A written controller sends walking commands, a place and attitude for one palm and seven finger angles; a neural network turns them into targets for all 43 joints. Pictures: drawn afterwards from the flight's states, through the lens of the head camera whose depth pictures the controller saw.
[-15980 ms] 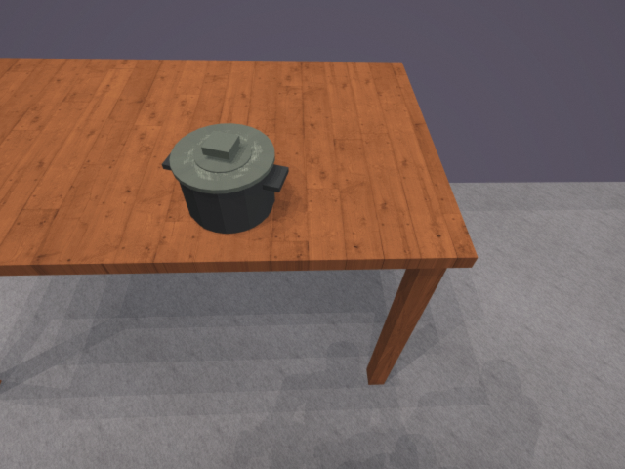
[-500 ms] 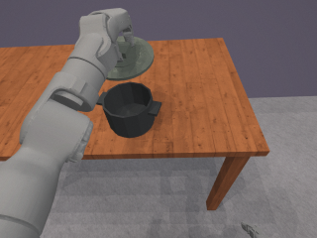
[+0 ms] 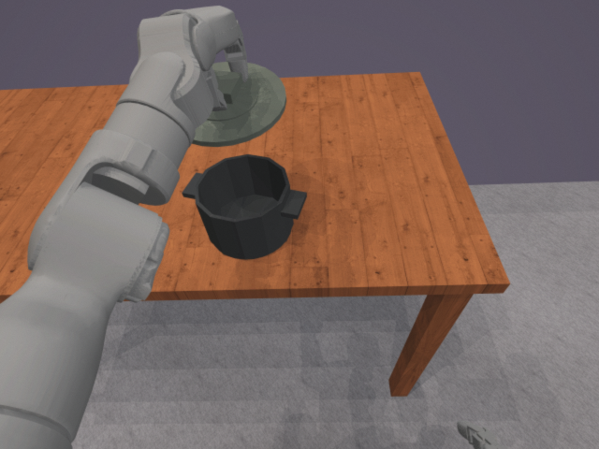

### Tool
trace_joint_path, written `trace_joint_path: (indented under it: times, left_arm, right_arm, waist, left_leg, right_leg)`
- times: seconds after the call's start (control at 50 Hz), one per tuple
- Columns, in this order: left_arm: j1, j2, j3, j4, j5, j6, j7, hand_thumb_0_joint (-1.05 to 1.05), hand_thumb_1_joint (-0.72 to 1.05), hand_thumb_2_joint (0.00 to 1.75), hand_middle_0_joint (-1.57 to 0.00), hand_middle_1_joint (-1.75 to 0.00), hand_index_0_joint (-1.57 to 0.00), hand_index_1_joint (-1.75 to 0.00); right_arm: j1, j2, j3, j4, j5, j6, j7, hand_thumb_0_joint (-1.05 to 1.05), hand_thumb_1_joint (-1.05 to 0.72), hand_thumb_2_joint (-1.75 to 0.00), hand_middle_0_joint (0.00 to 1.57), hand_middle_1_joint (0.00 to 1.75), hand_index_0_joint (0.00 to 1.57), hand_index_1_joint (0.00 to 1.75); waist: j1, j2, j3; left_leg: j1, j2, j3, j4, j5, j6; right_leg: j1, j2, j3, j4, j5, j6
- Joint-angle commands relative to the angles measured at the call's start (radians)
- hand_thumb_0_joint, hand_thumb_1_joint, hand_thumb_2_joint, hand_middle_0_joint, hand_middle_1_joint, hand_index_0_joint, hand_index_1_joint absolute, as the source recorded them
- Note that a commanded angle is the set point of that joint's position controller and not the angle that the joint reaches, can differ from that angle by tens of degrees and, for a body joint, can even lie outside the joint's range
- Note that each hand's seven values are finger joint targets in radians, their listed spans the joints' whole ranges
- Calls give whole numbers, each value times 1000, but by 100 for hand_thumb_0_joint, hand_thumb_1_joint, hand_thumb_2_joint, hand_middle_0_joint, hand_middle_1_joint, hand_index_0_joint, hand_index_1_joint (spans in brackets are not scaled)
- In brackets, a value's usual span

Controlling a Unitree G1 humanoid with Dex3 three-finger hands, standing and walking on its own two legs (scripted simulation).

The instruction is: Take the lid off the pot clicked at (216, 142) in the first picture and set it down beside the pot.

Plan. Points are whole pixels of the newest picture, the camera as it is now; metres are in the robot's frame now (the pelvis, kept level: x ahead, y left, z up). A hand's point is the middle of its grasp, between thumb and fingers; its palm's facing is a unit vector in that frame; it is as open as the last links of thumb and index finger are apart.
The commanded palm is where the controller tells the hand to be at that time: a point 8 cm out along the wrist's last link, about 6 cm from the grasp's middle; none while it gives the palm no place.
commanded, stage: move the lid sideways beside the pot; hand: left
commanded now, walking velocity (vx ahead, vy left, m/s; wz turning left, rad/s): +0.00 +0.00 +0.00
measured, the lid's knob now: (220, 86) +0.51 +0.08 +0.23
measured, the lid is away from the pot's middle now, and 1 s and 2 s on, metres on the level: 0.01 0.14 0.24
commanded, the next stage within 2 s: none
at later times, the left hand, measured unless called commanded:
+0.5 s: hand (157, 86) +0.49 +0.15 +0.25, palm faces -0.24 -0.06 -0.97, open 8.1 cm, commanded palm +0.48 +0.15 +0.32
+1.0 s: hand (102, 102) +0.48 +0.22 +0.25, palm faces -0.27 -0.07 -0.96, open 8.1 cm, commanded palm +0.48 +0.21 +0.32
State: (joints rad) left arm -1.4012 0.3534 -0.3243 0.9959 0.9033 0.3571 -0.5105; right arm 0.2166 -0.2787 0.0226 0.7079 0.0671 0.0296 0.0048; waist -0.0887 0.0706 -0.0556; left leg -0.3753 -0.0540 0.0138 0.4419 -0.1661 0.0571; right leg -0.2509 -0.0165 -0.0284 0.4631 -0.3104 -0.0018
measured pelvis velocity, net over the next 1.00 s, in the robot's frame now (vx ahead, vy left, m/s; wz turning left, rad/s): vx -0.01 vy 0.01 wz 0.01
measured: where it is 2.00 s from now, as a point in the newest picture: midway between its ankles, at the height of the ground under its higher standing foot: outside the picture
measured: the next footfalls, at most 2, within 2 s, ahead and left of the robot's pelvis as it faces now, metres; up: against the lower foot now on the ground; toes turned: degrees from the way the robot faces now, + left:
none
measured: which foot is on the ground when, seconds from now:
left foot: down 0.00-1.00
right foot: down 0.00-1.00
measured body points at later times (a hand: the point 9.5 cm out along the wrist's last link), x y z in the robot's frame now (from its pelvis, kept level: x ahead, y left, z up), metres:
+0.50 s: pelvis +0.00 +0.00 +0.00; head +0.03 -0.02 +0.45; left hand +0.49 +0.15 +0.31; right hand +0.09 -0.26 -0.12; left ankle +0.03 +0.09 -0.74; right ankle -0.05 -0.12 -0.74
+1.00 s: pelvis -0.01 +0.01 +0.00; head +0.03 +0.00 +0.45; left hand +0.48 +0.22 +0.30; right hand +0.09 -0.26 -0.12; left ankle +0.03 +0.09 -0.74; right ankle -0.05 -0.12 -0.74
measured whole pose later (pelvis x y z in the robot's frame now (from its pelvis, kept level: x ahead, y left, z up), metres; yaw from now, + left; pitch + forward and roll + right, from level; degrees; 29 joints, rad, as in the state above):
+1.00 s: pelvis -0.01 +0.01 +0.00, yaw +0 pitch +6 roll -1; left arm -1.33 0.61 -0.27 0.96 0.94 0.23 -0.58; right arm 0.23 -0.29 0.02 0.69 0.09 0.09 -0.01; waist -0.09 0.04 -0.03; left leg -0.41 -0.05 0.00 0.48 -0.17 0.07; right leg -0.26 -0.01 -0.04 0.44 -0.29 0.01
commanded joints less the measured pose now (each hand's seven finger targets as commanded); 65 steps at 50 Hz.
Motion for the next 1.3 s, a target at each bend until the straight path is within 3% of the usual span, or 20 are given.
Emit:
trace_joint_path:
  times: [0.0,0.06,0.1,0.16,0.2,0.22,0.3,0.36,0.4,0.42,0.5,0.56,0.64,0.72,0.8,0.82,0.88,1.02,1.14,1.28]
  left_arm:
    - [-636,212,47,-235,49,-33,77,0,62,101,-95,-111,-79,-102]
    - [-572,335,130,-110,78,-8,75,0,62,101,-95,-111,-79,-102]
    - [-588,282,92,-123,46,-2,69,0,62,101,-95,-111,-79,-102]
    - [-678,319,90,-237,79,-27,66,0,62,101,-95,-111,-79,-102]
    - [-645,252,48,-253,58,-47,55,0,62,101,-95,-111,-79,-102]
    - [-668,313,83,-275,72,-53,54,0,62,101,-95,-111,-79,-102]
    - [-613,275,61,-250,26,-60,32,0,62,101,-95,-111,-79,-102]
    - [-612,389,130,-210,59,-60,31,0,62,101,-95,-111,-79,-102]
    - [-580,357,99,-210,45,-63,30,0,62,101,-95,-111,-79,-102]
    - [-610,404,131,-253,68,-69,34,0,62,101,-95,-111,-79,-102]
    - [-562,336,78,-256,58,-80,21,0,62,101,-95,-111,-79,-102]
    - [-577,459,167,-244,74,-82,12,0,62,101,-95,-111,-79,-102]
    - [-590,427,136,-317,74,-103,4,0,62,101,-95,-111,-79,-102]
    - [-528,498,179,-226,70,-97,-1,0,62,101,-95,-111,-79,-102]
    - [-560,397,84,-300,48,-115,-9,0,62,101,-95,-111,-79,-102]
    - [-562,454,126,-296,68,-115,-4,0,62,101,-95,-111,-79,-102]
    - [-534,467,127,-207,61,-118,-14,0,62,101,-95,-111,-79,-102]
    - [-630,563,180,-373,70,-178,3,0,62,101,-95,-111,-79,-102]
    - [-500,502,140,-177,61,-151,-20,0,62,101,-95,-111,-79,-102]
    - [-586,622,207,-305,89,-195,-6,0,62,101,-95,-111,-79,-102]
  right_arm:
    - [-28,-123,-48,-122,-3,-38,-7,0,-90,-90,20,30,20,30]
    - [-24,-137,-41,-110,-4,-18,-10,0,-90,-90,20,30,20,30]
    - [-25,-140,-44,-114,1,-12,-11,0,-90,-90,20,30,20,30]
    - [-33,-129,-45,-133,-2,-25,-10,0,-90,-90,20,30,20,30]
    - [-21,-126,-54,-137,-2,-26,-12,0,-90,-90,20,30,20,30]
    - [-21,-130,-53,-132,-1,-26,-11,0,-90,-90,20,30,20,30]
    - [-8,-139,-57,-127,6,-23,-11,0,-90,-90,20,30,20,30]
    - [-6,-144,-51,-119,5,-20,-17,0,-90,-90,20,30,20,30]
    - [3,-153,-55,-117,6,-13,-16,0,-90,-90,20,30,20,30]
    - [-4,-147,-54,-121,5,-13,-14,0,-90,-90,20,30,20,30]
    - [1,-147,-63,-129,6,-5,-9,0,-90,-90,20,30,20,30]
    - [-3,-151,-59,-130,6,2,-9,0,-90,-90,20,30,20,30]
    - [-8,-145,-64,-142,4,4,-7,0,-90,-90,20,30,20,30]
    - [6,-159,-61,-131,12,19,-11,0,-90,-90,20,30,20,30]
    - [-4,-156,-65,-140,17,19,-12,0,-90,-90,20,30,20,30]
    - [1,-155,-64,-134,15,20,-12,0,-90,-90,20,30,20,30]
    - [14,-163,-57,-115,21,25,-22,0,-90,-90,20,30,20,30]
    - [27,-159,-63,-124,12,0,-31,0,-90,-90,20,30,20,30]
    - [46,-173,-61,-96,25,20,-25,0,-90,-90,20,30,20,30]
    - [55,-173,-67,-118,15,14,-34,0,-90,-90,20,30,20,30]
  waist:
    - [-6,-101,-432]
    - [7,-174,-386]
    - [-3,-151,-376]
    - [-2,-96,-474]
    - [-14,-79,-476]
    - [-9,-82,-483]
    - [-17,-79,-433]
    - [-7,-114,-408]
    - [-10,-99,-398]
    - [-1,-99,-423]
    - [-11,-56,-423]
    - [2,-88,-437]
    - [0,-27,-466]
    - [1,-99,-391]
    - [-14,-42,-405]
    - [-8,-39,-421]
    - [-18,-76,-359]
    - [-5,43,-494]
    - [-15,-32,-331]
    - [-5,16,-474]
  left_leg:
    - [400,2,-72,31,315,31]
    - [321,-2,-58,15,237,30]
    - [307,-5,-54,13,226,32]
    - [397,-2,-68,30,274,30]
    - [428,1,-75,44,316,33]
    - [436,4,-76,42,307,30]
    - [420,-4,-77,41,319,35]
    - [375,-8,-66,32,260,38]
    - [368,-6,-67,33,275,35]
    - [384,-3,-69,36,283,32]
    - [427,3,-80,55,357,31]
    - [391,-4,-72,48,304,34]
    - [450,1,-80,66,381,34]
    - [370,0,-69,43,285,32]
    - [426,5,-78,55,322,34]
    - [430,10,-79,52,300,30]
    - [376,7,-71,35,199,34]
    - [490,15,-94,65,334,31]
    - [390,21,-88,41,239,23]
    - [466,21,-93,62,317,32]
  right_leg:
    - [-72,41,-2,-47,428,-45]
    - [-46,43,1,-48,402,-40]
    - [-50,34,-2,-54,405,-41]
    - [-46,42,5,-40,415,-41]
    - [-70,42,0,-53,418,-41]
    - [-67,46,3,-48,413,-40]
    - [-79,44,-5,-56,424,-41]
    - [-56,47,3,-59,418,-39]
    - [-54,42,-3,-65,427,-41]
    - [-49,46,0,-56,427,-40]
    - [-83,48,-7,-62,422,-43]
    - [-41,51,-2,-51,430,-42]
    - [-74,55,-6,-51,428,-42]
    - [-60,55,-11,-62,396,-40]
    - [-99,53,-17,-70,378,-42]
    - [-104,59,-17,-65,350,-40]
    - [-115,62,-26,-78,298,-38]
    - [-97,62,-15,-65,344,-43]
    - [-159,68,-40,-78,271,-42]
    - [-112,69,-26,-70,307,-45]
